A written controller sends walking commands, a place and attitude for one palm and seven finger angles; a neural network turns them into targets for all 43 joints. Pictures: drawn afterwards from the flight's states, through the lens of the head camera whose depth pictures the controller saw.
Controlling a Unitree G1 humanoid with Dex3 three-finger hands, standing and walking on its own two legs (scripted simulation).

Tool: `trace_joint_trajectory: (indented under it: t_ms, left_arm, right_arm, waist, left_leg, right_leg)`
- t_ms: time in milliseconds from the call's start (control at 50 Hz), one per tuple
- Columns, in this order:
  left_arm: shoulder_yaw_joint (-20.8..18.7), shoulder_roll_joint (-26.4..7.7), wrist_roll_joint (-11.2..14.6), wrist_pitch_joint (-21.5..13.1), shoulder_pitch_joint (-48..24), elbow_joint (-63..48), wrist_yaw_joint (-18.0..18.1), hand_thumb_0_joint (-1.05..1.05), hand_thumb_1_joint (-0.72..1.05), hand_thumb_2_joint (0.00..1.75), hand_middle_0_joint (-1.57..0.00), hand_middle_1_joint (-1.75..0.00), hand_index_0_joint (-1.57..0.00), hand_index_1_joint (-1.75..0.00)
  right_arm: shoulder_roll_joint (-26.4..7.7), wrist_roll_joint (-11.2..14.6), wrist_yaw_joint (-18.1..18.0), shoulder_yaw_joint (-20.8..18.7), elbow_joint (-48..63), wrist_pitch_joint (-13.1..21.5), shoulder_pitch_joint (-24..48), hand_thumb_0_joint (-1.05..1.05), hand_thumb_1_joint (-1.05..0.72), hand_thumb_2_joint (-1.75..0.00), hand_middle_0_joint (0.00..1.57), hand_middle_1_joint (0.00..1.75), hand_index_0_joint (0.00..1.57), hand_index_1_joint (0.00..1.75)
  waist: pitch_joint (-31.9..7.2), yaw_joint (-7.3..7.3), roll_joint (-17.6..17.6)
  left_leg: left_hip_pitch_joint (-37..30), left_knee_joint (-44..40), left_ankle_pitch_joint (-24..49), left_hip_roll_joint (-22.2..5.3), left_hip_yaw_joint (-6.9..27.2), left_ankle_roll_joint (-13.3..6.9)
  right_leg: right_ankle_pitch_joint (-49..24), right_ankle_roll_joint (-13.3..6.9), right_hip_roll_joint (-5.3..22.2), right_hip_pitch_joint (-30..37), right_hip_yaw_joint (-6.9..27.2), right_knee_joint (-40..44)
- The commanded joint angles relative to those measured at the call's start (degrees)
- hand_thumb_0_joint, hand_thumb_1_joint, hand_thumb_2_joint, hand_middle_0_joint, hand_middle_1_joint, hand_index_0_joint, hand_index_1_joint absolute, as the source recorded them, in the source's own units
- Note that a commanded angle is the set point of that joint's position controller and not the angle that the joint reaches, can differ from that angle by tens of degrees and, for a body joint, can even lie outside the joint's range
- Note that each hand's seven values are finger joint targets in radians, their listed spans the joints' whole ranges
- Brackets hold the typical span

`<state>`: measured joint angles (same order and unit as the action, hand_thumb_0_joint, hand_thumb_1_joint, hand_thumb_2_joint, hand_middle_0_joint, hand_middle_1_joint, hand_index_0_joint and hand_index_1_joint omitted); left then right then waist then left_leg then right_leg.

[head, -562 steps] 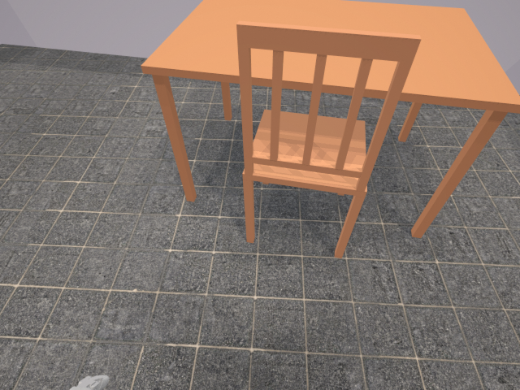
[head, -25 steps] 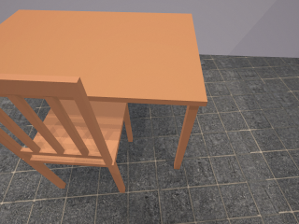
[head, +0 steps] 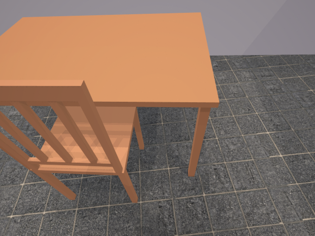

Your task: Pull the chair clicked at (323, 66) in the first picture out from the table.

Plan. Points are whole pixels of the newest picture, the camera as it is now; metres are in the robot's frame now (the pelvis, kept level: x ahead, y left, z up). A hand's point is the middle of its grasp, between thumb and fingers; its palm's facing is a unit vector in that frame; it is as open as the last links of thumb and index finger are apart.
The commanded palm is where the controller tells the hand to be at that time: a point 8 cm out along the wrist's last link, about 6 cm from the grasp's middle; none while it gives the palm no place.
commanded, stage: come to a stop and stand still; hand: left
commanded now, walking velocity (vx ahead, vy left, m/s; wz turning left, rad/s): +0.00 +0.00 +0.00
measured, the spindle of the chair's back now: (47, 135) +0.43 +0.41 -0.05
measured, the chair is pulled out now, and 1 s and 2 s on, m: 0.00 0.00 0.00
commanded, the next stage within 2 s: look again from close up in 1.24 s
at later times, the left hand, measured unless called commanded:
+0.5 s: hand out of the picture -0.03 +0.17 -0.18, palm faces +0.06 -0.99 -0.15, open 7.4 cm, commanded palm none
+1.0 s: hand out of the picture -0.05 +0.22 -0.17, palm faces +0.05 -0.99 -0.16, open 7.4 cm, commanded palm none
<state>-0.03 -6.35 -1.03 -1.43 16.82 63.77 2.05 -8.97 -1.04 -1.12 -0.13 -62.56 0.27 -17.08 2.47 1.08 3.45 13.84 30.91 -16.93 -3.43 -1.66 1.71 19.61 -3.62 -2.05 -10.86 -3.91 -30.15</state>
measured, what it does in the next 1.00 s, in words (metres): shifts its weight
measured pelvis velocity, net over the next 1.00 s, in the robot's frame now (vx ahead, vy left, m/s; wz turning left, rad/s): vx -0.03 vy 0.06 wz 0.02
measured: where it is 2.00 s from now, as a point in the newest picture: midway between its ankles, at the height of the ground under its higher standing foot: outside the picture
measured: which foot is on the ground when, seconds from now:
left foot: down 0.00-1.00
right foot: down 0.00-1.00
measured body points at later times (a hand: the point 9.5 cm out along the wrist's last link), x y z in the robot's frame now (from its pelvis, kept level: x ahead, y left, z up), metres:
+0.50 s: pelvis -0.02 +0.01 +0.00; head -0.03 +0.02 +0.45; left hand -0.03 +0.22 -0.16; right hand +0.00 -0.22 -0.15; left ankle -0.01 +0.15 -0.73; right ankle -0.04 -0.08 -0.73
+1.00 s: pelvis -0.03 +0.06 +0.01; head -0.02 +0.07 +0.46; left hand -0.05 +0.27 -0.16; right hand -0.04 -0.16 -0.15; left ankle -0.01 +0.15 -0.73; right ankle -0.04 -0.08 -0.73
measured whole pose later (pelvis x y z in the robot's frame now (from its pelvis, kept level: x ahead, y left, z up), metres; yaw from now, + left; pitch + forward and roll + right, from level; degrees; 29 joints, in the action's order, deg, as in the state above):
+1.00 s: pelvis -0.03 +0.06 +0.01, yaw +1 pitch -1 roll +0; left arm 0.1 -8.5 -0.7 -0.5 18.6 62.7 1.8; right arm -7.2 -0.6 -1.2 0.9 -64.2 1.2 -17.5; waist 1.6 -0.2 -1.3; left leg 13.5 26.9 -12.6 0.7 -3.4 -2.4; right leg 14.8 1.0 2.3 -10.4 -3.3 -26.3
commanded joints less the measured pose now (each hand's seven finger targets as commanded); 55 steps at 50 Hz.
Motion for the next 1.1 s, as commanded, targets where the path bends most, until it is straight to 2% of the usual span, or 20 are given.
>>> trace_joint_trajectory:
  t_ms: [0, 20, 60, 120, 140, 220, 280, 320, 340, 420, 480, 540, 880, 960, 1080]
  left_arm:
    - [-1.0, -7.2, 0.5, -2.3, 6.0, -2.0, 1.5, 0.00, 0.90, 0.90, -0.20, -0.30, -0.20, -0.30]
    - [-1.1, -6.9, 0.6, -2.3, 6.7, -2.0, 1.6, 0.00, 0.90, 0.90, -0.20, -0.30, -0.20, -0.30]
    - [-1.1, -7.3, 0.3, -1.9, 7.2, -2.5, 1.6, 0.00, 0.90, 0.90, -0.20, -0.30, -0.20, -0.30]
    - [-0.9, -7.1, 0.2, -1.2, 6.6, -3.1, 1.4, 0.00, 0.90, 0.90, -0.20, -0.30, -0.20, -0.30]
    - [-0.9, -7.0, 0.0, -1.1, 6.8, -3.1, 1.3, 0.00, 0.90, 0.90, -0.20, -0.30, -0.20, -0.30]
    - [-1.0, -7.5, 0.1, -0.7, 6.0, -3.5, 1.0, 0.00, 0.90, 0.90, -0.20, -0.30, -0.20, -0.30]
    - [-0.9, -7.6, 0.1, -0.5, 5.7, -3.8, 0.7, 0.00, 0.90, 0.90, -0.20, -0.30, -0.20, -0.30]
    - [-0.9, -7.7, 0.1, -0.5, 5.9, -3.7, 0.5, 0.00, 0.90, 0.90, -0.20, -0.30, -0.20, -0.30]
    - [-0.9, -7.7, 0.0, -0.5, 5.8, -3.7, 0.5, 0.00, 0.90, 0.90, -0.20, -0.30, -0.20, -0.30]
    - [-0.8, -7.7, 0.2, -0.2, 5.4, -3.8, 0.2, 0.00, 0.90, 0.90, -0.20, -0.30, -0.20, -0.30]
    - [-0.8, -8.0, 0.3, -0.1, 5.4, -3.8, 0.1, 0.00, 0.90, 0.90, -0.20, -0.30, -0.20, -0.30]
    - [-0.9, -7.9, 0.2, -0.1, 5.4, -3.8, 0.0, 0.00, 0.90, 0.90, -0.20, -0.30, -0.20, -0.30]
    - [-0.7, -6.6, 0.2, 0.3, 6.1, -2.8, 0.2, 0.00, 0.90, 0.90, -0.20, -0.30, -0.20, -0.30]
    - [-0.5, -6.2, 0.1, 0.4, 6.4, -2.6, 0.2, 0.00, 0.90, 0.90, -0.20, -0.30, -0.20, -0.30]
    - [-0.5, -5.9, 0.0, 0.3, 6.7, -2.3, 0.2, 0.00, 0.90, 0.90, -0.20, -0.30, -0.20, -0.30]
  right_arm:
    - [-2.9, 0.1, -0.6, -0.5, 3.3, 1.6, -3.7, 0.00, -0.90, -0.90, 0.20, 0.30, 0.20, 0.30]
    - [-3.3, 0.4, -0.7, -0.6, 3.6, 1.5, -3.3, 0.00, -0.90, -0.90, 0.20, 0.30, 0.20, 0.30]
    - [-2.6, 0.4, -0.8, -0.5, 3.4, 1.5, -2.9, 0.00, -0.90, -0.90, 0.20, 0.30, 0.20, 0.30]
    - [-2.0, 0.4, -0.9, -0.5, 2.8, 0.8, -2.0, 0.00, -0.90, -0.90, 0.20, 0.30, 0.20, 0.30]
    - [-1.6, 0.3, -0.8, -0.4, 2.6, 0.7, -2.1, 0.00, -0.90, -0.90, 0.20, 0.30, 0.20, 0.30]
    - [-2.4, 0.3, -0.8, -0.4, 2.5, 0.3, -1.3, 0.00, -0.90, -0.90, 0.20, 0.30, 0.20, 0.30]
    - [-2.9, 0.2, -0.7, -0.3, 2.4, 0.4, -1.1, 0.00, -0.90, -0.90, 0.20, 0.30, 0.20, 0.30]
    - [-3.1, 0.2, -0.7, -0.2, 2.4, 0.6, -0.9, 0.00, -0.90, -0.90, 0.20, 0.30, 0.20, 0.30]
    - [-3.1, 0.3, -0.7, -0.3, 2.3, 0.6, -1.0, 0.00, -0.90, -0.90, 0.20, 0.30, 0.20, 0.30]
    - [-4.0, 0.1, -0.7, -0.1, 2.3, 0.8, -0.8, 0.00, -0.90, -0.90, 0.20, 0.30, 0.20, 0.30]
    - [-4.3, 0.1, -0.6, 0.1, 1.8, 1.0, -1.2, 0.00, -0.90, -0.90, 0.20, 0.30, 0.20, 0.30]
    - [-4.5, 0.2, -0.6, 0.0, 1.5, 1.2, -1.9, 0.00, -0.90, -0.90, 0.20, 0.30, 0.20, 0.30]
    - [-5.2, 0.3, -0.6, -0.3, 0.0, 1.6, -3.4, 0.00, -0.90, -0.90, 0.20, 0.30, 0.20, 0.30]
    - [-5.3, 0.4, -0.5, -0.4, 0.0, 1.6, -3.0, 0.00, -0.90, -0.90, 0.20, 0.30, 0.20, 0.30]
    - [-5.1, 0.4, -0.6, -0.5, 0.1, 1.6, -2.6, 0.00, -0.90, -0.90, 0.20, 0.30, 0.20, 0.30]
  waist:
    - [-7.1, 0.12, -15.7]
    - [-7.5, -0.25, -17.3]
    - [-5.6, -0.55, -12.8]
    - [-0.8, -0.36, -7.5]
    - [0.0, -0.46, -6.4]
    - [2.3, -0.31, -4.8]
    - [3.4, -0.48, -3.6]
    - [2.6, -0.75, -3.4]
    - [2.9, -0.72, -4.1]
    - [3.6, -1.05, -3.2]
    - [3.3, -1.33, -1.9]
    - [2.8, -1.41, -3.8]
    - [1.5, -1.69, -1.9]
    - [2.5, -1.68, -2.0]
    - [2.0, -1.38, -3.5]
  left_leg:
    - [-0.1, 1.8, 10.8, -1.2, 1.0, -2.7]
    - [0.4, 1.9, 8.7, -0.6, 0.5, -2.6]
    - [0.6, 0.8, 8.1, 0.1, -0.8, -2.4]
    - [-1.3, -0.8, 7.5, -0.5, -0.8, -2.1]
    - [-2.0, -1.8, 8.9, -0.8, -0.7, -2.1]
    - [-2.0, -2.6, 6.7, -1.0, -0.2, -1.7]
    - [-1.8, -3.8, 6.6, -1.3, 0.5, -1.8]
    - [-1.6, -4.4, 6.8, -1.4, 0.7, -1.8]
    - [-1.7, -5.0, 6.5, -1.7, 0.7, -1.9]
    - [0.0, -6.4, 5.6, -1.6, 1.8, -2.1]
    - [0.7, -7.5, 5.2, -1.7, 2.5, -2.3]
    - [1.0, -8.3, 5.7, -2.0, 3.0, -2.6]
    - [2.9, -12.7, 2.4, -3.1, 6.5, -4.1]
    - [3.3, -13.6, 0.4, -3.1, 6.7, -4.3]
    - [1.8, -12.9, 2.8, -2.8, 6.0, -4.3]
  right_leg:
    - [-50.3, -0.3, 11.0, 6.5, 6.9, 3.6]
    - [-54.6, -0.3, 11.5, 8.1, 7.4, 3.5]
    - [-56.2, 0.0, 11.6, 8.2, 7.1, 2.6]
    - [-38.6, -0.1, 10.7, 1.4, 8.0, 5.8]
    - [-35.7, 0.2, 10.1, 0.6, 7.6, 6.4]
    - [-18.0, 0.2, 9.3, -2.9, 8.7, 10.2]
    - [-11.8, 0.3, 8.3, -4.0, 8.4, 11.1]
    - [-10.6, 0.3, 8.1, -3.3, 8.5, 11.4]
    - [-9.9, 0.4, 7.9, -3.3, 8.1, 11.5]
    - [-5.6, 0.4, 7.7, -3.3, 7.8, 11.9]
    - [-4.3, 0.5, 7.6, -2.5, 7.3, 11.7]
    - [-5.1, 0.8, 7.3, -1.5, 6.6, 11.4]
    - [-6.3, 1.7, 7.3, 0.2, 4.1, 7.8]
    - [-6.2, 1.9, 7.3, -0.3, 4.0, 7.8]
    - [-7.4, 2.0, 7.6, -0.9, 4.5, 8.0]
